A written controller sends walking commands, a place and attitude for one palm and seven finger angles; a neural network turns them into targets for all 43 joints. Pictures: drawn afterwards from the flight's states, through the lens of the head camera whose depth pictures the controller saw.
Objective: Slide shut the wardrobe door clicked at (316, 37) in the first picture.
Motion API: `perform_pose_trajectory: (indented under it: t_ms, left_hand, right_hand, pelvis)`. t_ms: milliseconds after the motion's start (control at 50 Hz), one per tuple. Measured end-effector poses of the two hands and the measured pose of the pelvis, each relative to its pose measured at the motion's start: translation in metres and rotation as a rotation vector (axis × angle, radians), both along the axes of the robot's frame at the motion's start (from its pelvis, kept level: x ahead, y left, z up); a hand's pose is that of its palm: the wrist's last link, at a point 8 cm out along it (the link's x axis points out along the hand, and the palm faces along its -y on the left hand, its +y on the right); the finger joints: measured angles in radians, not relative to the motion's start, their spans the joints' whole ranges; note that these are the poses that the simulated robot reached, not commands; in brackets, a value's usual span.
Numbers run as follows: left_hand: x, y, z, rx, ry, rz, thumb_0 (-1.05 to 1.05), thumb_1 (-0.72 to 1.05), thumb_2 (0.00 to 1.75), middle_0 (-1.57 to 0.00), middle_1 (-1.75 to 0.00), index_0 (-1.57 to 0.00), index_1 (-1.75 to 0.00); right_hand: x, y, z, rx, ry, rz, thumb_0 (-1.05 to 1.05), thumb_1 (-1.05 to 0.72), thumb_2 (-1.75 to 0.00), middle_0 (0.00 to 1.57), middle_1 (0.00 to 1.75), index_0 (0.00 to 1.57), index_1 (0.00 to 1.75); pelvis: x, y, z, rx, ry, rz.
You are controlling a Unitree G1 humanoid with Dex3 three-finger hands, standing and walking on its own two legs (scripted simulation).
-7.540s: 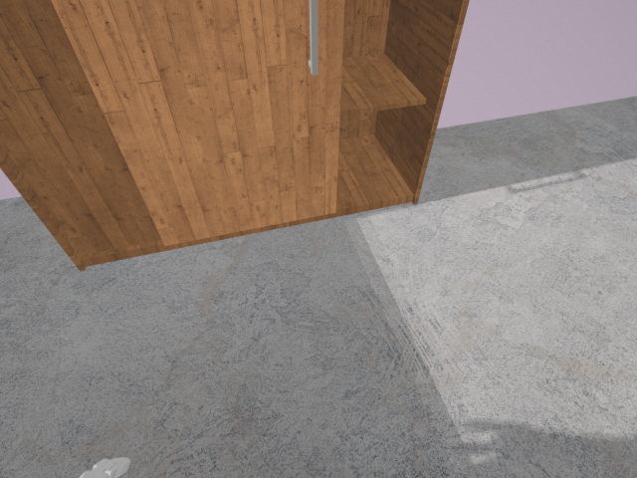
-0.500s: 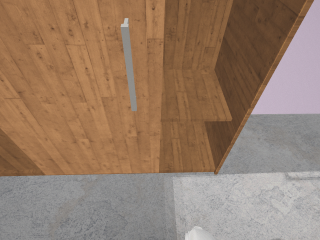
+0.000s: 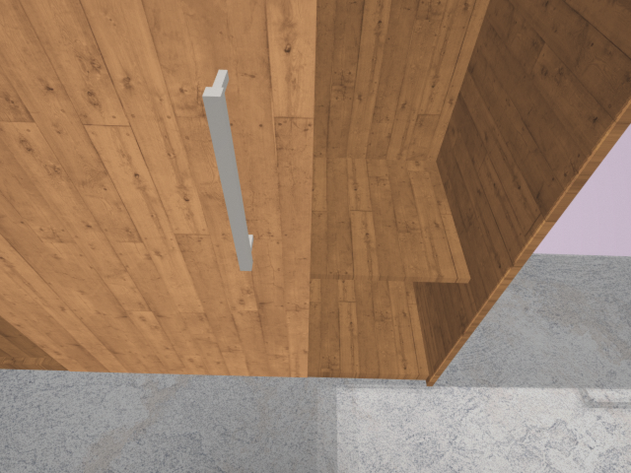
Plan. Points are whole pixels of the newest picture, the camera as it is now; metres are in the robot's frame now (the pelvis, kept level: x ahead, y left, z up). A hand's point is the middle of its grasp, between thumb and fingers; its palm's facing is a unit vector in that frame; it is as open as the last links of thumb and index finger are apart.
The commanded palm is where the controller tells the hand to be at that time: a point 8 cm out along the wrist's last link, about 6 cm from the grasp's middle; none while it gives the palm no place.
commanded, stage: come to a stop and stand still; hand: left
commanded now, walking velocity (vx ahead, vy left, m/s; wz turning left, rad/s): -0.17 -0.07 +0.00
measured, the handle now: (236, 188) +0.45 +0.16 +0.11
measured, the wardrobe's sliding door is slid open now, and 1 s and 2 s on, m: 0.38 0.38 0.38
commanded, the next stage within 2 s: look again from close up in 1.62 s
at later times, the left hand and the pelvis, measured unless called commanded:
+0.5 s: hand out of the picture +0.00 +0.14 -0.17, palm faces +0.06 -0.97 -0.23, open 7.4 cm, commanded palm none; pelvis -0.03 -0.04 -0.01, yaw +1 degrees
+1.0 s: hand out of the picture -0.03 +0.12 -0.17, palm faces +0.02 -0.98 -0.17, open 7.4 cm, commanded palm none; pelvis -0.02 -0.04 +0.01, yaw +0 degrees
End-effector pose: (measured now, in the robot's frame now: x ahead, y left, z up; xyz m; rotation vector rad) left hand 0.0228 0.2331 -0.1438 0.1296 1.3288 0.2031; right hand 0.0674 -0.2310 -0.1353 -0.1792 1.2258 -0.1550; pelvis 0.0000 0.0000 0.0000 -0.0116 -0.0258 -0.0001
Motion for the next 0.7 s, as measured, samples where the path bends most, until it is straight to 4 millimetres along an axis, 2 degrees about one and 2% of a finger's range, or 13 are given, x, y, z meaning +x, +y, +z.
perform_pose_trajectory:
  t_ms: [60,140,220,280,380,500,600,700]
  left_hand:
    - [-0.004,0.002,0.000,0.003,0.023,0.012,0.00,0.92,0.90,-0.20,-0.30,-0.20,-0.29]
    - [-0.012,0.001,0.006,0.022,0.041,0.016,0.00,0.91,0.90,-0.20,-0.30,-0.20,-0.29]
    - [-0.023,-0.007,0.012,0.054,0.046,0.007,0.00,0.91,0.90,-0.20,-0.30,-0.20,-0.29]
    - [-0.033,-0.017,0.011,0.088,0.029,-0.020,0.00,0.91,0.90,-0.20,-0.30,-0.20,-0.29]
    - [-0.038,-0.034,0.014,0.076,-0.033,-0.028,0.00,0.91,0.90,-0.20,-0.30,-0.20,-0.29]
    - [-0.033,-0.048,0.006,0.024,-0.078,-0.033,0.00,0.91,0.90,-0.21,-0.30,-0.21,-0.30]
    - [-0.037,-0.050,0.013,0.016,-0.078,-0.050,0.01,0.92,0.90,-0.21,-0.30,-0.21,-0.30]
    - [-0.049,-0.051,0.013,0.008,-0.030,-0.059,0.00,0.91,0.90,-0.21,-0.30,-0.21,-0.30]
  right_hand:
    - [0.016,0.006,0.004,0.002,-0.023,0.029,0.00,-0.92,-0.90,0.20,0.29,0.20,0.30]
    - [0.028,0.007,0.003,0.023,-0.040,0.049,0.00,-0.91,-0.90,0.20,0.30,0.20,0.30]
    - [0.028,-0.004,-0.004,0.053,-0.059,0.042,0.00,-0.91,-0.90,0.20,0.30,0.20,0.30]
    - [0.022,-0.019,-0.013,0.074,-0.088,0.021,0.01,-0.91,-0.90,0.20,0.30,0.20,0.30]
    - [-0.003,-0.036,-0.013,0.060,-0.078,0.004,0.01,-0.91,-0.90,0.20,0.30,0.20,0.30]
    - [-0.048,-0.038,-0.009,0.043,-0.024,-0.002,0.01,-0.91,-0.90,0.20,0.29,0.20,0.30]
    - [-0.085,-0.041,-0.005,0.042,0.063,-0.011,0.01,-0.92,-0.90,0.20,0.30,0.20,0.30]
    - [-0.113,-0.042,-0.003,0.045,0.135,-0.032,0.01,-0.92,-0.90,0.20,0.30,0.20,0.30]
  pelvis:
    - [0.000,-0.001,0.002,0.018,0.005,-0.002]
    - [-0.007,-0.007,0.003,0.022,0.016,-0.001]
    - [-0.015,-0.019,0.001,0.032,0.023,-0.005]
    - [-0.021,-0.030,-0.007,0.028,0.027,-0.013]
    - [-0.027,-0.036,-0.007,0.010,0.002,0.016]
    - [-0.034,-0.041,-0.006,0.014,-0.018,0.019]
    - [-0.039,-0.046,0.003,0.015,0.003,0.015]
    - [-0.038,-0.048,0.006,0.013,0.018,0.011]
